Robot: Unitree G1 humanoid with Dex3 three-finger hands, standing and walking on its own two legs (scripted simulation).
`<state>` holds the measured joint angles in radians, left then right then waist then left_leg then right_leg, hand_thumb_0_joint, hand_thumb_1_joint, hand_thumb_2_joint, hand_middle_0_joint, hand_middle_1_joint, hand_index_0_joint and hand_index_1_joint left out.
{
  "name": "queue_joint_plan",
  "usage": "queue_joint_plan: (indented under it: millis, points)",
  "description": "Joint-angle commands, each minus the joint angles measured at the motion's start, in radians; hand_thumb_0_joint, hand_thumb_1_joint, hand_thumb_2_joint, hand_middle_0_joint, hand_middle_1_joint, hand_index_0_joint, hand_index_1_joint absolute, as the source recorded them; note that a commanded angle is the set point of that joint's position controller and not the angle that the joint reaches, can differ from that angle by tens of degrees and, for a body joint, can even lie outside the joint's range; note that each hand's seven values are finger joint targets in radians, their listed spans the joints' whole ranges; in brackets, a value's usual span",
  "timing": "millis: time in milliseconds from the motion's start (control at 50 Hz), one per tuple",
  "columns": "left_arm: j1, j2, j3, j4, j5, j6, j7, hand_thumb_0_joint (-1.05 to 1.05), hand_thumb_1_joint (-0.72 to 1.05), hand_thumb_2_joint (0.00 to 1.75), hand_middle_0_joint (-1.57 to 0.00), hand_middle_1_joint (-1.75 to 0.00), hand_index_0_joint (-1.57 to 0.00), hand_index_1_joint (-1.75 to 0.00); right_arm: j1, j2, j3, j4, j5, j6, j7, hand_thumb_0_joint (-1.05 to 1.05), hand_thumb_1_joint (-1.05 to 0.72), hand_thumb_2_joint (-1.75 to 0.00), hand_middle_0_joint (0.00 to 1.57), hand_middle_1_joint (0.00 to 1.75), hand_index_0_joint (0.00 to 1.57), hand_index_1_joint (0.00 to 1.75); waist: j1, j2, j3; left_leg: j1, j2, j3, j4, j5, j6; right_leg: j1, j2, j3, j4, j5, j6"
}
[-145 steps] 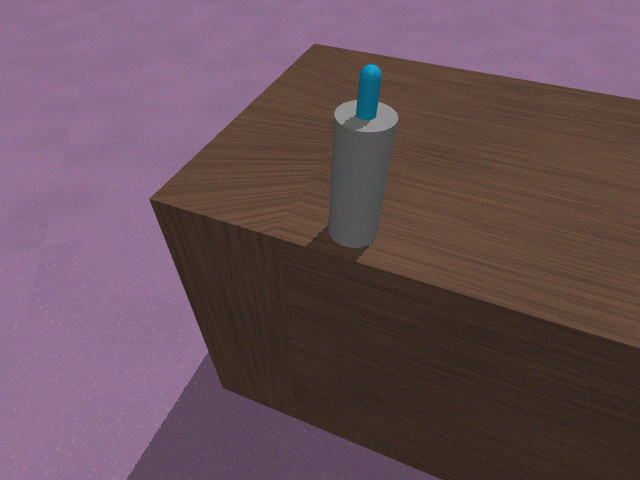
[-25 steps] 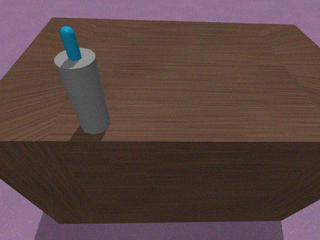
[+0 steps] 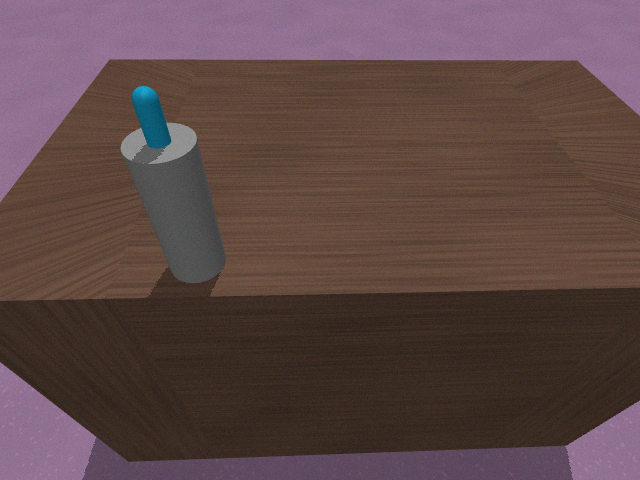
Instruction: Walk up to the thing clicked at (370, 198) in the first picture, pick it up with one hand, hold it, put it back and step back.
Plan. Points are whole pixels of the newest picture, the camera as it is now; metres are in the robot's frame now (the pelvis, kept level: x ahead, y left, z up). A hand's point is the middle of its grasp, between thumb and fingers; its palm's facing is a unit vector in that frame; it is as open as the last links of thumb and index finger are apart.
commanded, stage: walk up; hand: left
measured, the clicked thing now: (175, 192) +0.43 +0.19 +0.15
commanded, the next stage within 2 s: stand in 0.42 s
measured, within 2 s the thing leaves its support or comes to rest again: neither
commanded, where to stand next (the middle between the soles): +0.07 +0.00 m, yaw +2 degrees
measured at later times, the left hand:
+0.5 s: hand out of the picture +0.09 +0.25 -0.15, palm faces -0.05 -0.94 -0.33, open 7.4 cm
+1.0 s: hand out of the picture +0.10 +0.27 -0.15, palm faces -0.02 -0.94 -0.35, open 7.4 cm
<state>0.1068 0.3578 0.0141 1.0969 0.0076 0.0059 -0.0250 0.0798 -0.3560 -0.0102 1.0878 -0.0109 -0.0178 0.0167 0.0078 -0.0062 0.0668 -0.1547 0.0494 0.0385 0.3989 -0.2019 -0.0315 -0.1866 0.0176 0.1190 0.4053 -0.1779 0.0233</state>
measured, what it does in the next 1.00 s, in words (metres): stands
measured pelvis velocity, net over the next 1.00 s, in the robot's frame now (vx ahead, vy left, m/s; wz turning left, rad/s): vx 0.02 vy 0.01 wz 0.02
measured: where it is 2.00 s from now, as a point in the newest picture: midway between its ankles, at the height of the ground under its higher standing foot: outside the picture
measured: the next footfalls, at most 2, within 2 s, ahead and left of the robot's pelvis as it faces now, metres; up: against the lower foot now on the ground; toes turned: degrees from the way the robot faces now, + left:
none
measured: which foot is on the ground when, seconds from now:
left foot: down 0.00-1.00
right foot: down 0.00-1.00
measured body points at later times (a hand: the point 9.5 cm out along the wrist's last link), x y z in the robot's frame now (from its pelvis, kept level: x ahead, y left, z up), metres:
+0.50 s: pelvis +0.01 +0.00 +0.00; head +0.02 +0.00 +0.45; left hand +0.10 +0.30 -0.13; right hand +0.09 -0.31 -0.13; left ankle +0.01 +0.14 -0.74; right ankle +0.03 -0.14 -0.74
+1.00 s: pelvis +0.02 +0.01 +0.00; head +0.03 +0.01 +0.45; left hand +0.10 +0.31 -0.13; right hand +0.11 -0.29 -0.13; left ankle +0.01 +0.14 -0.74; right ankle +0.03 -0.14 -0.74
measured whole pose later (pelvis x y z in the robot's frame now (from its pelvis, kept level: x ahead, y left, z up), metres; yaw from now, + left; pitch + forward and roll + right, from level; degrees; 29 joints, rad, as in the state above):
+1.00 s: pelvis +0.02 +0.01 +0.00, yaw +1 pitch -2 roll +0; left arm 0.11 0.36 0.00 1.12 0.01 -0.01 -0.01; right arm 0.09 -0.35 -0.01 1.13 -0.01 -0.01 0.01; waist -0.01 -0.01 0.05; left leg -0.10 0.03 0.02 0.34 -0.20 -0.02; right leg -0.12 0.00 0.10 0.33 -0.18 0.03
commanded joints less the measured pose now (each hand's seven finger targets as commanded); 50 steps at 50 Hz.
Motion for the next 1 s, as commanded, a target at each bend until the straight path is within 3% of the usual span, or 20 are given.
queue_joint_plan:
  millis: [0, 100, 380, 460, 560, 620, 740, 820, 980]
  points:
    - [-0.032, 0.203, 0.042, -0.047, -0.003, -0.026, 0.017, 0.0, 0.9, 0.9, -0.2, -0.3, -0.2, -0.3, -0.053, -0.229, -0.053, -0.056, 0.005, -0.026, -0.017, 0.0, -0.9, -0.9, 0.2, 0.3, 0.2, 0.3, -0.004, 0.02, -0.103, 0.054, 0.094, -0.094, -0.112, -0.016, 0.058, -0.001, -0.089, 0.063, -0.062, 0.1, -0.056]
    - [-0.04, 0.206, 0.04, -0.042, -0.002, -0.027, 0.02, 0.0, 0.9, 0.9, -0.2, -0.3, -0.2, -0.3, -0.055, -0.222, -0.055, -0.051, 0.006, -0.023, -0.019, 0.0, -0.9, -0.9, 0.2, 0.3, 0.2, 0.3, -0.009, 0.005, -0.101, 0.072, 0.087, -0.076, -0.1, 0.026, 0.057, -0.006, -0.095, 0.067, -0.067, 0.154, -0.052]
    - [-0.052, 0.208, 0.044, -0.052, 0.001, -0.026, 0.023, 0.0, 0.9, 0.9, -0.2, -0.3, -0.2, -0.3, -0.034, -0.222, -0.059, -0.045, 0.007, -0.015, -0.018, 0.0, -0.9, -0.9, 0.2, 0.3, 0.2, 0.3, -0.02, -0.001, -0.099, 0.075, 0.085, -0.061, -0.089, 0.001, 0.059, -0.022, -0.097, 0.081, -0.071, 0.134, -0.057]
    - [-0.05, 0.216, 0.033, -0.033, 0.0, -0.037, 0.029, 0.0, 0.9, 0.9, -0.2, -0.3, -0.2, -0.3, -0.033, -0.207, -0.048, -0.022, 0.001, -0.009, -0.016, 0.0, -0.9, -0.9, 0.2, 0.3, 0.2, 0.3, -0.02, 0.004, -0.086, 0.08, 0.083, -0.077, -0.105, -0.003, 0.053, -0.017, -0.114, 0.077, -0.115, 0.085, -0.048]
    - [-0.039, 0.211, 0.028, -0.029, -0.003, -0.041, 0.031, 0.0, 0.9, 0.9, -0.2, -0.3, -0.2, -0.3, -0.027, -0.214, -0.045, -0.013, 0.003, -0.013, -0.014, 0.0, -0.9, -0.9, 0.2, 0.3, 0.2, 0.3, -0.014, 0.01, -0.095, 0.076, 0.086, -0.083, -0.113, 0.078, 0.05, 0.02, -0.115, 0.053, -0.106, 0.163, -0.04]
    - [-0.053, 0.215, 0.029, -0.031, -0.003, -0.038, 0.032, 0.0, 0.9, 0.9, -0.2, -0.3, -0.2, -0.3, -0.015, -0.211, -0.044, -0.011, 0.001, -0.011, -0.015, 0.0, -0.9, -0.9, 0.2, 0.3, 0.2, 0.3, -0.019, -0.003, -0.091, 0.065, 0.085, -0.085, -0.124, 0.022, 0.05, 0.017, -0.115, 0.052, -0.111, 0.099, -0.043]
    - [-0.043, 0.212, 0.026, -0.031, -0.003, -0.04, 0.033, 0.0, 0.9, 0.9, -0.2, -0.3, -0.2, -0.3, -0.016, -0.212, -0.044, -0.007, 0.002, -0.011, -0.015, 0.0, -0.9, -0.9, 0.2, 0.3, 0.2, 0.3, -0.017, 0.011, -0.099, 0.08, 0.086, -0.087, -0.12, 0.07, 0.051, 0.028, -0.12, 0.044, -0.109, 0.146, -0.041]
    - [-0.043, 0.211, 0.024, -0.031, -0.003, -0.042, 0.036, 0.0, 0.9, 0.9, -0.2, -0.3, -0.2, -0.3, -0.012, -0.217, -0.046, -0.009, 0.004, -0.011, -0.017, 0.0, -0.9, -0.9, 0.2, 0.3, 0.2, 0.3, -0.02, 0.01, -0.123, 0.101, 0.089, -0.086, -0.102, 0.171, 0.053, 0.054, -0.124, 0.031, -0.095, 0.239, -0.039]
    - [-0.033, 0.213, 0.023, -0.03, -0.001, -0.039, 0.037, 0.0, 0.9, 0.9, -0.2, -0.3, -0.2, -0.3, -0.013, -0.216, -0.046, -0.009, 0.003, -0.008, -0.02, 0.0, -0.9, -0.9, 0.2, 0.3, 0.2, 0.3, -0.019, 0.019, -0.117, 0.103, 0.09, -0.086, -0.105, 0.166, 0.051, 0.061, -0.127, 0.023, -0.101, 0.22, -0.035]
